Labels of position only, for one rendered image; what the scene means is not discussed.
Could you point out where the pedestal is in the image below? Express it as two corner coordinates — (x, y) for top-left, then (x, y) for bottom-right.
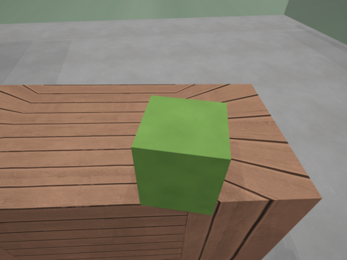
(0, 84), (322, 260)

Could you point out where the carton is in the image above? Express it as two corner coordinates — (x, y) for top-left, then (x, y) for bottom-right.
(131, 95), (231, 215)

